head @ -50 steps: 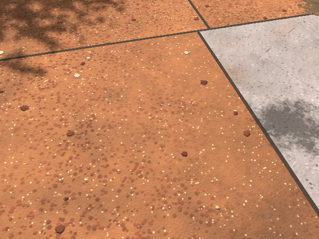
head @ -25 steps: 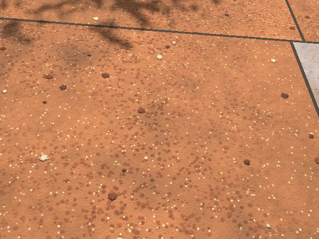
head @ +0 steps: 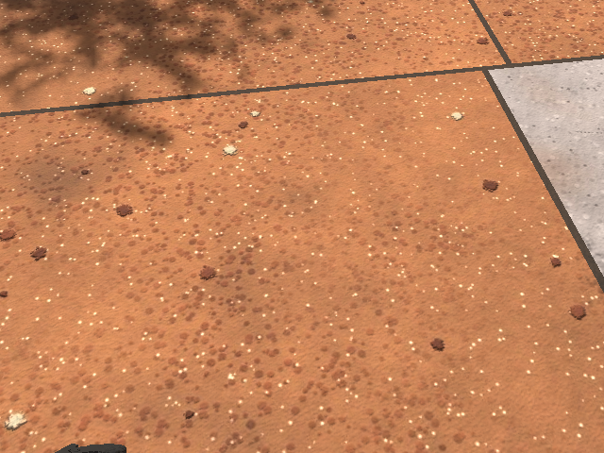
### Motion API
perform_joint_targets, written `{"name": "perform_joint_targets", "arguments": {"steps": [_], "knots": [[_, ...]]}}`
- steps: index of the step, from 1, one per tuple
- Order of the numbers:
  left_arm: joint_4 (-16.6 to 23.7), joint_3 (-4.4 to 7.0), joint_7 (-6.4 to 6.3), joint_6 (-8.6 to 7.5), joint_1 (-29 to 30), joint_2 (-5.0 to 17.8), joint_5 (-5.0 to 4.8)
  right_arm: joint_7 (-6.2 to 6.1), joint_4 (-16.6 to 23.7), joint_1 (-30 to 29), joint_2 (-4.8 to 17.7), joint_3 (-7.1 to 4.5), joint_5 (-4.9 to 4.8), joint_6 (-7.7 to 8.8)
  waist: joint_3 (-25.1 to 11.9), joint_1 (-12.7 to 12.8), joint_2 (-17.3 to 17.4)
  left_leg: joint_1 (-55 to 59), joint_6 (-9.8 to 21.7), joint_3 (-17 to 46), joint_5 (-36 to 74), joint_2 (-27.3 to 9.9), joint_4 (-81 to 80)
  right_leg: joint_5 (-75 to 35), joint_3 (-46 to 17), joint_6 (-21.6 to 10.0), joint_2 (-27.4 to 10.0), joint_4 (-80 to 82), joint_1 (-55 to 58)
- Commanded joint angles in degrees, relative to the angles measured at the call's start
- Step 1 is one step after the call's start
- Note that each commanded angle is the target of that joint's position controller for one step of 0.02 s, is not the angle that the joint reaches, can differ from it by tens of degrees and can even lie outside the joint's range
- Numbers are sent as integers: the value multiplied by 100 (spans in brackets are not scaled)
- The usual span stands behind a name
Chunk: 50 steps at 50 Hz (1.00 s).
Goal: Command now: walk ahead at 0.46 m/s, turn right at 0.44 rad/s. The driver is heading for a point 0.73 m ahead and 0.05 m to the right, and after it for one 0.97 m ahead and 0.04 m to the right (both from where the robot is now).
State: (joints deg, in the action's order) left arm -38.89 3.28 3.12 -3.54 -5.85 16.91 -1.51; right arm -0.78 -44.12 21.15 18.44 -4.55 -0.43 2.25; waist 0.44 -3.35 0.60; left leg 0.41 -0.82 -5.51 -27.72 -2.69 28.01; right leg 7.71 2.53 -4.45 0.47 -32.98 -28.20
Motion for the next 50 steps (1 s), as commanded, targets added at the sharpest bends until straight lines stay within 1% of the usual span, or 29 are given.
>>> {"name": "perform_joint_targets", "arguments": {"steps": [1,2,3,4,5,6,9,14,17,21,22,23,24,25,26,27,28,29,30,32,36,41,43,45,46,47,48,49,50], "knots": [[-19,488,-94,-60,-2079,1733,-21,-14,840,109,26,136,180,307,-1986,726,-1682,-4172,-72,640,-535,687,4498,1664,-4860,-1771,-1989,1387,5053],[25,361,-107,-73,-1974,1194,-22,77,837,-437,601,21,-58,462,-1600,1048,-1043,-4848,20,1235,-229,307,4906,2069,-4585,-1557,-1907,1706,4927],[65,303,-129,-76,-1686,1035,14,129,965,-808,739,3,-155,564,-918,982,-791,-5031,146,1116,323,61,4724,1618,-3789,-1377,-1735,1731,4262],[143,269,-146,-56,-1358,955,35,104,953,-898,676,23,-36,613,-608,779,-236,-4762,174,1063,744,-168,4298,1068,-3237,-1231,-1505,1735,3524],[233,215,-162,-41,-1084,824,72,83,949,-917,672,-5,98,609,-336,591,-157,-4445,121,1055,1049,-293,3848,469,-2853,-1172,-1302,1855,2902],[315,179,-188,-37,-913,763,135,91,952,-826,648,-20,126,558,-267,411,-319,-4114,66,1074,1223,-354,3679,69,-2652,-1180,-1166,1996,2480],[266,192,-271,-72,-822,820,96,81,921,-735,469,21,167,396,-84,232,-368,-3871,-195,876,1522,-284,3109,-910,-2088,-1237,-937,2173,1756],[0,251,-394,-18,-1276,967,4,114,1191,-1948,110,172,126,431,121,652,-444,-3220,-350,698,3281,162,829,-946,-1562,-801,-440,2023,1271],[-150,272,-429,37,-1603,982,-57,191,1297,-2375,240,132,21,487,123,781,-495,-2982,-274,870,3482,304,187,-621,-1994,-725,-632,1792,1636],[-182,302,-468,138,-1554,937,-3,224,1190,-1958,532,-11,3,548,-40,480,-752,-2556,74,971,2652,271,-93,-1231,-2487,-523,-946,1036,2433],[-165,266,-448,148,-1499,829,24,198,1050,-1421,644,-89,35,574,-349,207,-727,-1782,260,797,2707,316,-311,-1917,-2328,-402,-747,491,2443],[-94,167,-409,146,-1484,596,92,167,967,-699,815,-154,127,593,-1084,-145,-584,-397,582,1126,2691,-152,-96,-1762,-2109,-245,-459,-632,2023],[-19,35,-408,108,-2108,174,99,137,855,48,1263,-266,238,566,-2037,-102,547,1747,1348,3076,2166,-1391,-36,-99,-1520,141,285,-2635,363],[-95,-25,-396,56,-2579,214,-36,225,581,368,1124,-269,98,511,-2366,6,1910,2344,1887,5158,951,-2098,-789,2522,-1322,340,543,-3952,-905],[-107,84,-385,34,-2133,725,-91,224,657,97,666,-145,-15,485,-1512,-111,1082,1723,1686,4858,159,-1866,-1027,2225,-1499,351,220,-4373,-1380],[40,103,-371,18,-1426,849,-53,205,683,-228,480,-80,4,433,-816,-147,495,924,1497,3962,368,-1577,-1099,1793,-1250,345,3,-4336,-1418],[198,86,-363,-27,-982,776,56,210,662,-489,445,-42,49,392,-287,-9,206,138,1455,3430,1035,-1327,-1249,1490,-1012,331,-197,-3997,-1391],[246,104,-351,-59,-813,717,143,211,656,-620,354,0,74,386,-63,124,197,-327,1436,3076,1658,-1112,-1379,1252,-944,325,-391,-3584,-1219],[252,84,-331,-79,-866,601,146,209,654,-662,335,20,92,382,-17,245,328,-603,1438,2883,2093,-963,-1490,1149,-886,344,-454,-3321,-980],[234,15,-309,-95,-957,390,180,204,592,-624,360,13,4,387,-102,360,479,-787,1546,2615,2642,-827,-1604,1184,-719,441,-486,-2694,-782],[423,-136,-262,-177,-162,141,213,101,457,-481,735,-105,-83,308,25,171,409,-1339,1472,2029,2744,-594,-1749,116,-528,640,-343,-871,-209],[578,-62,-185,-278,528,382,102,50,267,55,813,-134,-142,173,26,-22,428,-1271,1219,2291,2227,-657,-1443,-779,-643,669,-64,240,509],[581,15,-190,-316,446,519,78,32,255,66,824,-144,-140,125,-2,130,508,-1200,1073,2518,1984,-708,-1156,-579,-655,539,-66,510,924],[409,155,-252,-333,-274,725,112,28,289,30,568,-68,-96,99,-307,547,483,-1505,803,2397,2072,-341,-349,-320,-633,286,-208,800,2117],[322,260,-315,-333,-1134,1049,198,45,419,-71,218,59,-18,123,-966,962,-48,-2140,564,1989,1490,25,1168,38,-1482,-70,-1116,799,3348],[188,380,-325,-221,-1610,1520,245,29,607,544,-175,183,-105,191,-1658,778,-1610,-3795,248,1223,-453,656,2940,1019,-3626,-882,-2391,1199,4793],[98,329,-284,-184,-1650,1167,169,4,564,542,330,80,-234,197,-1377,825,-1527,-4611,162,1314,-568,325,3914,2270,-4483,-1057,-2507,1581,4575],[126,227,-286,-184,-1428,791,135,0,572,109,640,-19,-231,163,-720,881,-1004,-4810,146,1362,-54,111,4255,2232,-3749,-852,-2255,1666,4028],[138,160,-280,-182,-1112,601,161,-3,591,-113,619,-34,-170,124,-390,760,-729,-4668,106,1258,374,-43,4246,1554,-3026,-705,-1991,1752,3483]]}}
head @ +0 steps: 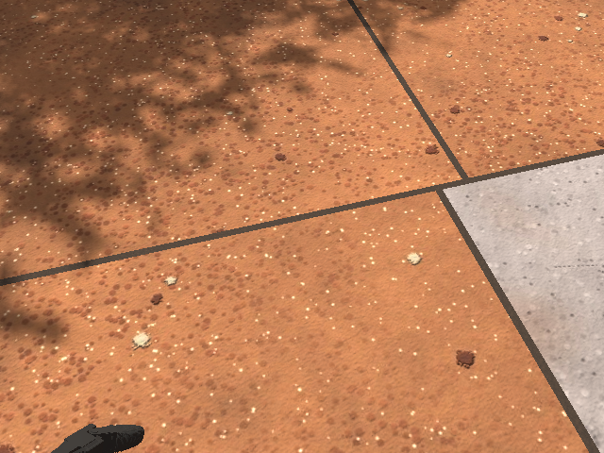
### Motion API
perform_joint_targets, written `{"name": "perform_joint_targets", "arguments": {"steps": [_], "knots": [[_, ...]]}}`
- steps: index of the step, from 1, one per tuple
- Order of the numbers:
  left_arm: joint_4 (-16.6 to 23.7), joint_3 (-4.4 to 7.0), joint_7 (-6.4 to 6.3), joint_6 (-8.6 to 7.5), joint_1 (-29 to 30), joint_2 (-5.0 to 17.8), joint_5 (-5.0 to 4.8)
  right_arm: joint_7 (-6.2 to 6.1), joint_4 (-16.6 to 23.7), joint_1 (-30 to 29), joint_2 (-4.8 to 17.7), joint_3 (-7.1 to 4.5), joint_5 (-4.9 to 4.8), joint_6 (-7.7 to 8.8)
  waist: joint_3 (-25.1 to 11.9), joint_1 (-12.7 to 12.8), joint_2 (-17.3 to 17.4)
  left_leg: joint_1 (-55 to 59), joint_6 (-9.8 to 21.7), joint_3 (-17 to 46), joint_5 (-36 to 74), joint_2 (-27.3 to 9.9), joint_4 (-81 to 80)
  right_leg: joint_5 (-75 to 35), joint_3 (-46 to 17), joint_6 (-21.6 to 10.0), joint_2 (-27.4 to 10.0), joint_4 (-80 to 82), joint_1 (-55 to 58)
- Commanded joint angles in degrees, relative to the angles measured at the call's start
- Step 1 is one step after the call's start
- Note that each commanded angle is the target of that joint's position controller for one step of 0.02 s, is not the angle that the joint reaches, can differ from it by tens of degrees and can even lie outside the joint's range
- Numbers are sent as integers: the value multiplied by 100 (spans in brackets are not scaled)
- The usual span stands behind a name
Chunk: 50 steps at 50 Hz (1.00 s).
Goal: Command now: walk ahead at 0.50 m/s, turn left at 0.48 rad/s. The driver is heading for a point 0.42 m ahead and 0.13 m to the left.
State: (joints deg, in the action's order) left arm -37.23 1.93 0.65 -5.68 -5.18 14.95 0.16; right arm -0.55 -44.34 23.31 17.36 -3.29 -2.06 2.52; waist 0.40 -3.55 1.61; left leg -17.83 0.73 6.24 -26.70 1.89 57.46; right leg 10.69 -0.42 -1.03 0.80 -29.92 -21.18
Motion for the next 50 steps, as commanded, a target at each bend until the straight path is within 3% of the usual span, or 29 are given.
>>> {"name": "perform_joint_targets", "arguments": {"steps": [1,3,7,12,16,18,19,20,21,22,23,24,25,26,28,30,33,35,39,41,42,43,44,45,46,47,50], "knots": [[-51,244,-24,36,-934,623,22,-11,650,-476,656,-169,45,66,-137,659,-786,-2725,-84,64,569,-627,1136,659,-2207,-996,-1806,1583,2336],[-118,239,-33,2,-710,547,63,45,719,-553,442,-155,38,-21,83,465,-907,-2344,-120,4,899,-819,882,-104,-1426,-915,-1580,1877,1714],[-333,353,-57,-77,-753,803,24,108,945,-923,207,-78,96,-92,174,431,-602,-2382,-243,-89,1556,-890,111,-1128,-554,-1045,-1600,2147,1579],[-549,422,-94,-15,-928,1091,-41,286,1199,-1748,120,9,84,-30,329,695,-443,-1967,-85,-467,2724,-779,-1454,-1426,363,-846,-1502,2169,1710],[-732,498,-92,98,-1187,1319,-161,393,1481,-2223,258,-28,71,-54,448,737,-441,-1875,207,-727,2303,-634,-2034,-1999,691,-658,-1704,1857,2325],[-745,552,-120,176,-1202,1505,-200,403,1518,-1999,460,-133,106,-90,150,498,-608,-1230,444,-1059,1715,-273,-2125,-3831,935,-528,-1688,1070,2535],[-737,565,-140,224,-1175,1561,-220,385,1404,-1436,653,-251,114,-115,-204,139,-609,-422,607,-1219,1632,-12,-2276,-4594,1100,-432,-1591,184,2445],[-719,498,-164,240,-1217,1417,-211,310,1161,-517,951,-429,121,-142,-661,-343,-427,1045,811,-1138,2089,188,-2611,-4542,1227,-227,-1357,-1109,1771],[-581,313,-148,200,-1473,927,61,168,1057,66,1435,-539,115,-194,-1237,-354,723,2820,1181,474,3375,-959,-2544,-1158,1217,77,-948,-3035,125],[-350,131,-70,74,-1872,582,89,172,1343,-366,1757,-501,176,-131,-2276,162,1684,4037,2397,3632,3321,-2423,-3361,2605,339,381,132,-4952,-1590],[-462,286,-23,-2,-1354,1237,-107,236,1398,-384,1178,-343,211,-83,-2363,-265,500,3735,2131,3136,3795,-2340,-3567,2331,-479,328,-220,-5159,-1780],[-350,272,-18,-11,-1002,1210,-238,249,1280,-549,957,-261,229,-31,-1570,-160,362,3039,1919,2127,4535,-2126,-3475,1988,-336,268,-415,-4941,-1914],[-397,238,-84,17,-937,1068,-157,256,1203,-812,799,-218,180,11,-992,77,-140,2223,1670,1451,4970,-1804,-3469,1651,-267,292,-655,-4458,-1806],[-438,256,-136,74,-925,1075,-62,235,1196,-1082,650,-178,167,25,-777,240,-68,1652,1539,1081,5079,-1616,-3581,1460,-274,317,-794,-4050,-1545],[-557,253,-174,243,-1182,987,-40,213,1175,-1361,675,-167,276,58,-691,515,107,791,1515,693,5535,-1450,-3877,1139,-237,405,-776,-3799,-817],[-628,219,-217,336,-1306,815,6,179,1043,-1446,676,-161,283,115,-691,627,107,521,1547,333,5899,-1364,-4008,796,-188,520,-698,-3328,-631],[-570,161,-231,371,-994,629,48,96,841,-1499,611,-128,262,69,-673,567,224,557,1368,-57,5723,-1154,-4013,86,-198,570,-673,-2281,-560],[-528,131,-197,371,-697,575,20,56,726,-1480,602,-115,283,11,-644,435,277,592,1257,-164,5356,-1074,-4024,-396,-193,554,-636,-1594,-374],[-463,160,-154,398,-339,668,2,79,426,-1361,555,-65,306,-68,-489,284,337,714,1242,116,4460,-1237,-3942,-391,-244,471,-530,-770,-67],[-465,183,-134,388,-364,686,43,96,318,-1437,487,-23,252,-93,-416,381,340,711,1143,264,3984,-1237,-3674,-318,-201,314,-444,-192,245],[-502,184,-125,366,-476,676,90,95,264,-1448,398,17,203,-98,-409,505,251,613,943,252,3515,-1082,-3486,-950,-175,197,-414,445,679],[-489,218,-149,341,-473,877,138,90,204,-1203,253,70,262,-66,-482,411,-58,478,633,185,2902,-787,-3274,-2377,-518,76,-729,685,1192],[-423,277,-194,358,-358,1206,138,102,92,-614,269,58,381,-25,-659,9,-623,158,370,-15,1836,-360,-3084,-3315,-855,-200,-1166,378,1739],[-472,224,-199,411,-229,927,97,68,-9,-439,147,93,365,-43,-793,-58,-1021,147,181,-219,1062,-186,-3200,-2769,-943,-517,-1227,321,1698],[-466,171,-159,450,-71,636,28,37,15,-767,214,112,366,-109,-645,96,-928,356,85,-273,1105,-197,-3350,-1886,-881,-482,-1033,401,1354],[-455,143,-122,466,-29,544,26,8,12,-1002,349,74,319,-184,-471,237,-680,310,101,-273,1201,-202,-3312,-1450,-725,-349,-840,441,1198],[-604,156,-70,387,-109,647,39,-33,-9,-1106,386,55,307,-346,-373,290,-605,419,162,-175,1632,-290,-3339,-1440,-563,-201,-675,373,1155]]}}
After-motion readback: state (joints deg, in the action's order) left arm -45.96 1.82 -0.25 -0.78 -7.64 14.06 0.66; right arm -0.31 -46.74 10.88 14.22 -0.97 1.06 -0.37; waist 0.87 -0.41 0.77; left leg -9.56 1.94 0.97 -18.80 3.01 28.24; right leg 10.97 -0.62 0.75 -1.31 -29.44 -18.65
